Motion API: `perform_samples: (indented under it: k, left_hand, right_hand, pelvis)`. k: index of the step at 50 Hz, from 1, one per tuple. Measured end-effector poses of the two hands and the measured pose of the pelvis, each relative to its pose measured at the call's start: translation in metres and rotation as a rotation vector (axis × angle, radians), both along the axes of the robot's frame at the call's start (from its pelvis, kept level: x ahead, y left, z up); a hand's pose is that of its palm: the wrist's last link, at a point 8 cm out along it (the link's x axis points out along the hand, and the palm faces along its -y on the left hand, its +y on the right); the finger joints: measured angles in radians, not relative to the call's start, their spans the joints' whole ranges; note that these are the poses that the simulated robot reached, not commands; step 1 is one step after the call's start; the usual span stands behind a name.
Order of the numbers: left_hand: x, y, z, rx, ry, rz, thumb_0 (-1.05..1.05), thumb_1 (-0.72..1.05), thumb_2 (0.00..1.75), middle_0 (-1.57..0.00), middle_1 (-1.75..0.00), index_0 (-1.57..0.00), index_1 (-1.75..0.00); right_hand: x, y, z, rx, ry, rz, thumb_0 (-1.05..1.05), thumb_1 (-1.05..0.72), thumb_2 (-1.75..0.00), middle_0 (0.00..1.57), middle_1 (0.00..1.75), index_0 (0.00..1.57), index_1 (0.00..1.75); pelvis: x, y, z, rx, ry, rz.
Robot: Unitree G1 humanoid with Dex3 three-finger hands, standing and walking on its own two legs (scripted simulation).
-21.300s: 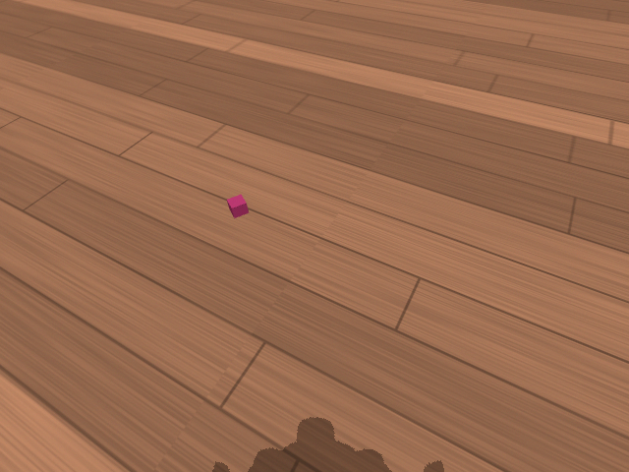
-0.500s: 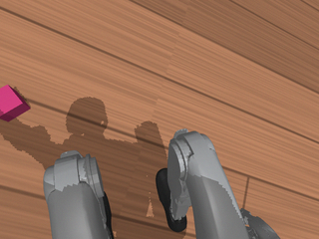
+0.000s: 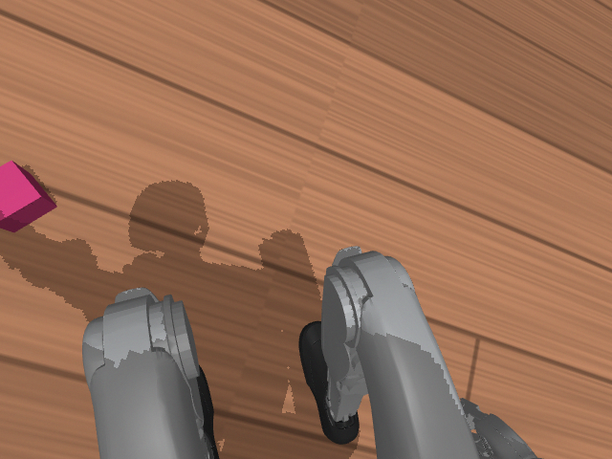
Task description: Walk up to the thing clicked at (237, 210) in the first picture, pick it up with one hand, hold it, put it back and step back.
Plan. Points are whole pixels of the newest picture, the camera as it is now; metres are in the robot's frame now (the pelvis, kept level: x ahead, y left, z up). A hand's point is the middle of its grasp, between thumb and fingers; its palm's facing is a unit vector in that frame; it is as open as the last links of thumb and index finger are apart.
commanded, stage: approach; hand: left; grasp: from above
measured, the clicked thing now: (13, 197) +0.47 +0.36 -0.28
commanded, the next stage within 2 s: close in in 0.56 s
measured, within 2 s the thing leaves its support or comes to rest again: neither
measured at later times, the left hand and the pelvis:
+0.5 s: hand out of the picture +0.49 +0.34 -0.14, palm faces -0.31 -0.23 -0.92, open 13.3 cm; pelvis +0.00 +0.00 +0.01, yaw -1 degrees
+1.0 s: hand out of the picture +0.46 +0.37 -0.21, palm faces -0.32 -0.26 -0.91, open 13.5 cm; pelvis +0.00 +0.01 +0.00, yaw -2 degrees
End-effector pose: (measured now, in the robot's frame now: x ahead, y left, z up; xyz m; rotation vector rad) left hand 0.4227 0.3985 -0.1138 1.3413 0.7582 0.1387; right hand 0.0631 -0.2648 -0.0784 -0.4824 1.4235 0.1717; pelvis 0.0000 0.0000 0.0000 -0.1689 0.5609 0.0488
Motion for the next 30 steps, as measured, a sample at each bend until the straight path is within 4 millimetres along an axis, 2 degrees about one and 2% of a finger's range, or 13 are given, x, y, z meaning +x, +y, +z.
perform_samples:
  k: [7,16,20,25,30]
  left_hand:
    - [0.010,-0.012,-0.001,0.001,0.015,-0.026,0.00,-0.28,0.77,-0.30,-0.80,-0.31,-0.80]
    - [0.061,-0.050,0.017,-0.006,-0.098,-0.061,0.00,-0.34,0.82,-0.28,-0.83,-0.27,-0.84]
    - [0.075,-0.059,0.028,0.022,-0.091,-0.032,0.00,-0.37,0.83,-0.27,-0.84,-0.26,-0.85]
    - [0.070,-0.060,0.029,0.036,-0.010,0.014,0.00,-0.38,0.83,-0.25,-0.85,-0.25,-0.86]
    - [0.041,-0.048,0.007,-0.006,0.099,0.065,0.00,-0.35,0.81,-0.26,-0.86,-0.26,-0.86]
  right_hand:
    - [0.002,0.002,0.001,0.006,-0.019,0.007,0.00,-0.89,-0.89,0.20,0.30,0.20,0.30]
    - [-0.017,0.002,0.011,-0.015,-0.019,-0.035,0.00,-0.89,-0.89,0.20,0.30,0.20,0.30]
    - [-0.033,0.003,0.014,-0.007,-0.002,-0.080,0.00,-0.90,-0.89,0.20,0.30,0.20,0.30]
    - [-0.050,0.007,0.013,0.022,0.026,-0.112,0.00,-0.90,-0.89,0.20,0.30,0.20,0.30]
    - [-0.057,0.009,0.013,0.026,0.031,-0.103,0.00,-0.89,-0.89,0.21,0.30,0.20,0.30]
  pelvis:
    - [-0.001,0.000,0.000,0.003,0.000,0.002]
    - [-0.001,0.000,0.001,-0.002,0.018,-0.006]
    - [0.000,0.000,0.004,0.000,0.029,-0.011]
    - [-0.002,0.000,0.007,0.005,0.023,-0.018]
    - [-0.006,0.000,0.007,0.006,-0.001,-0.018]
